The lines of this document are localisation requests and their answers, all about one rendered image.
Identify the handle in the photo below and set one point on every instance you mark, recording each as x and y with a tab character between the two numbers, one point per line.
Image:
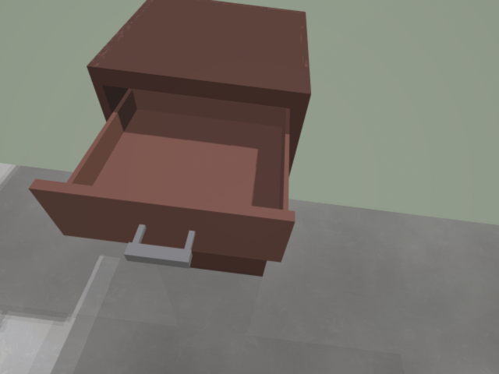
159	255

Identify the drawer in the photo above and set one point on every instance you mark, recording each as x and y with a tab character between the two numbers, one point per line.
178	163

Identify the cabinet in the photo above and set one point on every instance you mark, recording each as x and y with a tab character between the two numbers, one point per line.
211	49

